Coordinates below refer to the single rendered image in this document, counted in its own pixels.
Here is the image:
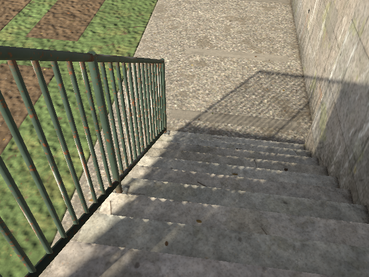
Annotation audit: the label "stairs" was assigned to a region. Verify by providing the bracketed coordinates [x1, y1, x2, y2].
[47, 130, 369, 277]

